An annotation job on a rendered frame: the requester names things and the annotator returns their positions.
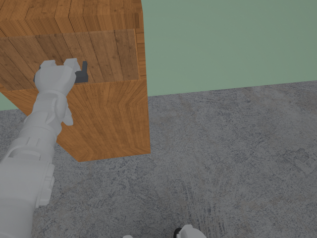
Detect robot right thigh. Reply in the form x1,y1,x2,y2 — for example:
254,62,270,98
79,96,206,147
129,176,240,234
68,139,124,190
176,228,207,238

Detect left robot forearm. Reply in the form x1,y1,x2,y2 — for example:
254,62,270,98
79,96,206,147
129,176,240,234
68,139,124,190
0,90,67,168

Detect right robot shin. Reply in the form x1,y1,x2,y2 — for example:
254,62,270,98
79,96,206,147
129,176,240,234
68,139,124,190
180,225,193,231

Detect left robot hand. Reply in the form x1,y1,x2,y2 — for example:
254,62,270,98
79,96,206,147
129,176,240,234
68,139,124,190
35,58,81,125

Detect cabinet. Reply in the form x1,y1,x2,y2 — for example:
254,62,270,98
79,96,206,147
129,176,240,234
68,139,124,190
0,0,151,162

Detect handle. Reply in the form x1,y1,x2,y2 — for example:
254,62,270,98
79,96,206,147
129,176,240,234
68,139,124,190
33,61,88,83

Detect drawer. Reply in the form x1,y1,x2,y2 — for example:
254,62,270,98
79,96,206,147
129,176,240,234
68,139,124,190
0,29,139,91

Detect robot left upper arm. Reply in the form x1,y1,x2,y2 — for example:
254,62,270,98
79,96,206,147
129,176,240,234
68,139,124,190
0,157,55,238

